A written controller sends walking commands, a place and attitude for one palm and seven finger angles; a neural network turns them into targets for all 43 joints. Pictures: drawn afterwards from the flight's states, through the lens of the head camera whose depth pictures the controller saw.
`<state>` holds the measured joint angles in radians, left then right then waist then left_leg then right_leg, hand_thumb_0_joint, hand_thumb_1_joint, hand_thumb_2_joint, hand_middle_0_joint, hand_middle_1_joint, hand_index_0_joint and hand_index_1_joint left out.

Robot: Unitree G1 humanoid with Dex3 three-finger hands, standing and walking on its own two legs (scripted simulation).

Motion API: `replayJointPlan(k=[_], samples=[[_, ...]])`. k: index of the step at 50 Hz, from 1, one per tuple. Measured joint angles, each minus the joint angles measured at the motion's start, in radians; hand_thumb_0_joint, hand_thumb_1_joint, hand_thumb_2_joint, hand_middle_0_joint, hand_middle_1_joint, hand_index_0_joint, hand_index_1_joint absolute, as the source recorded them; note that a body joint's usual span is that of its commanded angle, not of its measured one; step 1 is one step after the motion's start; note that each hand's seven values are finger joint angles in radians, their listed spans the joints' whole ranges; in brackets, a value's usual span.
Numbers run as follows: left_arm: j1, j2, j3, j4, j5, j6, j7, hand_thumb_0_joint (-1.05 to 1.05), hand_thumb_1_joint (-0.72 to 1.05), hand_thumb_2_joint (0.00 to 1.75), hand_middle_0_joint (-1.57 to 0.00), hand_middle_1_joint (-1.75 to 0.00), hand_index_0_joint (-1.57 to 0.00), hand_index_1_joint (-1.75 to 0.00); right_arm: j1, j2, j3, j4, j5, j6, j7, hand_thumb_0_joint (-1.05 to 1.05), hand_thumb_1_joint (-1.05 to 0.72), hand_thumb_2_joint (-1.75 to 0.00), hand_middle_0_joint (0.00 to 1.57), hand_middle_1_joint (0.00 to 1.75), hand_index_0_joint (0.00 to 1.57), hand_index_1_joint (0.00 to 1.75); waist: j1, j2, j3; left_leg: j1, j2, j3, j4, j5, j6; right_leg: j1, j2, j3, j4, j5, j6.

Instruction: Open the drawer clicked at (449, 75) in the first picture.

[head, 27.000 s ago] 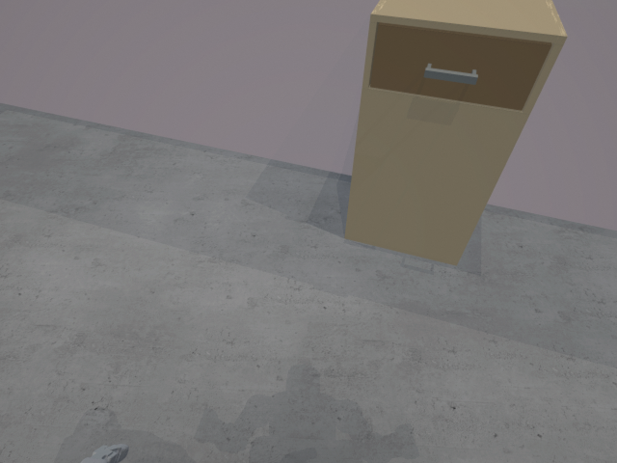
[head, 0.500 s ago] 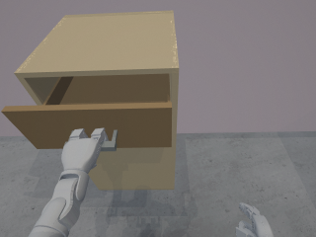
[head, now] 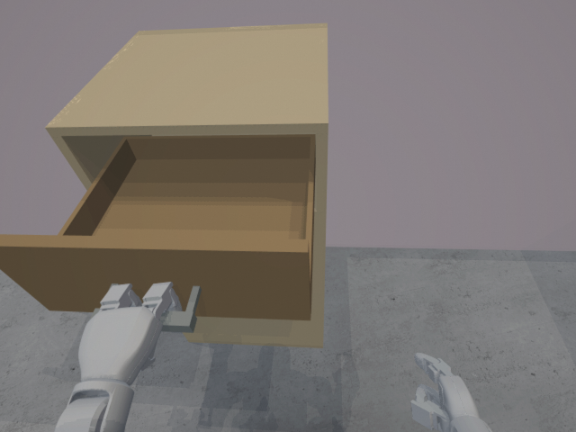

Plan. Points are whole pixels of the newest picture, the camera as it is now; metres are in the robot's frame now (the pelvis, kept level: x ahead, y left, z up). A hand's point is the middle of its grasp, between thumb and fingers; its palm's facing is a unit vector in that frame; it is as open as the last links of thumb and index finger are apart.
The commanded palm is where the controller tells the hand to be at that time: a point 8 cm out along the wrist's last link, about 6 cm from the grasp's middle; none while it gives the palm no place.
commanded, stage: pull the drawer open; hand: left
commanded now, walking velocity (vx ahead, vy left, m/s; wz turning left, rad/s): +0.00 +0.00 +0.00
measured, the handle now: (149, 306) +0.26 +0.23 +0.05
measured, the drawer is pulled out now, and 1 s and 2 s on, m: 0.24 0.30 0.30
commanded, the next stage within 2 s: open the thumb to release the handle in 0.70 s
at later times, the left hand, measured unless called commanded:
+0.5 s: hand (125, 404) +0.15 +0.22 +0.03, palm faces +0.02 -0.10 -0.99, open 5.8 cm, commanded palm +0.10 +0.23 +0.09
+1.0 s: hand (120, 395) +0.16 +0.23 +0.03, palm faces +0.06 -0.11 -0.99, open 6.3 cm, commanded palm +0.12 +0.23 +0.09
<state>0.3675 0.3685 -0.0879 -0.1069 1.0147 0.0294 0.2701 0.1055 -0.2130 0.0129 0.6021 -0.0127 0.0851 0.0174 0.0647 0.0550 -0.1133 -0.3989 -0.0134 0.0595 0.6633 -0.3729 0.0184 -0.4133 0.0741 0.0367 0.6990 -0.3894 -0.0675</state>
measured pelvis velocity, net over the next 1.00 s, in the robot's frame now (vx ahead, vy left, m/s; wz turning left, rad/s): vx -0.01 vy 0.00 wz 0.02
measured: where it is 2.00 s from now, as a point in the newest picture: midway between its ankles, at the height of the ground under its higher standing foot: outside the picture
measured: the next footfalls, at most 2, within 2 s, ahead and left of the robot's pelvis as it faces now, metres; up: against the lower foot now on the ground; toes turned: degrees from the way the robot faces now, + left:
none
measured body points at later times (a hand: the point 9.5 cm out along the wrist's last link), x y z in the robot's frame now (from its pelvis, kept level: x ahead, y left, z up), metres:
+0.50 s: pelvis -0.01 +0.00 -0.01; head +0.01 -0.04 +0.43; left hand +0.14 +0.22 +0.08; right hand +0.20 -0.22 -0.11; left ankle -0.02 +0.11 -0.72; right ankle -0.03 -0.08 -0.72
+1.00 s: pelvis -0.01 +0.00 -0.01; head +0.00 -0.04 +0.44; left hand +0.15 +0.23 +0.08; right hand +0.20 -0.21 -0.11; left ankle -0.02 +0.11 -0.72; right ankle -0.03 -0.08 -0.72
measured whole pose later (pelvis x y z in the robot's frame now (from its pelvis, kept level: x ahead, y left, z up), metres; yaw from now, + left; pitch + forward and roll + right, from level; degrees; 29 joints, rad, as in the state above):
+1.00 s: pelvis -0.01 +0.00 -0.01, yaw +1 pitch +7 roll +1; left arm 0.55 0.38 -0.04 -0.22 0.99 -0.02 0.37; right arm 0.11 -0.23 -0.01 0.59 -0.02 0.08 0.01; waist 0.08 0.07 -0.12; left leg -0.49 -0.02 0.04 0.76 -0.40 0.02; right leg -0.49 0.07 0.01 0.79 -0.42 -0.07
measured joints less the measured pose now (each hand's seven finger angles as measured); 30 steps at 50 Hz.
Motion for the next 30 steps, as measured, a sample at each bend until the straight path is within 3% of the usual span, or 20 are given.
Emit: replayJointPlan(k=[6,13,21,30], samples=[[0.151,0.016,0.043,-0.099,-0.017,-0.034,0.025,0.03,0.73,0.77,-0.31,-1.35,-0.42,-1.35,0.011,-0.026,-0.011,-0.015,-0.003,-0.005,0.014,0.01,-0.91,-0.9,0.2,0.3,0.2,0.3,-0.01,-0.005,0.0,-0.017,0.01,0.011,0.017,-0.007,-0.005,-0.022,0.01,0.01,0.019,-0.003,-0.005],[0.294,0.035,0.064,-0.18,-0.019,-0.082,0.082,0.03,0.73,0.77,-0.31,-1.35,-0.42,-1.35,0.013,-0.051,-0.029,-0.031,-0.015,-0.005,0.024,0.01,-0.91,-0.9,0.2,0.3,0.2,0.3,-0.001,-0.002,-0.001,-0.061,0.014,0.011,0.06,-0.02,-0.006,-0.065,0.014,0.008,0.058,-0.014,-0.007],[0.326,0.037,0.08,-0.193,-0.022,-0.098,0.128,0.02,0.73,0.77,-0.29,-1.32,-0.38,-1.29,0.004,-0.035,-0.026,-0.048,-0.023,0.0,0.037,0.01,-0.91,-0.9,0.2,0.3,0.2,0.3,-0.009,-0.003,-0.015,-0.105,0.015,0.016,0.107,-0.039,-0.006,-0.112,0.015,0.01,0.109,-0.032,-0.008],[0.319,0.046,0.068,-0.193,-0.022,-0.094,0.139,0.02,0.72,0.79,-0.3,-1.32,-0.39,-1.3,0.013,-0.021,-0.014,-0.039,-0.018,0.008,0.028,0.01,-0.91,-0.9,0.2,0.3,0.2,0.3,-0.006,0.0,-0.018,-0.115,0.01,0.012,0.127,-0.049,-0.004,-0.121,0.011,0.006,0.128,-0.044,-0.005]])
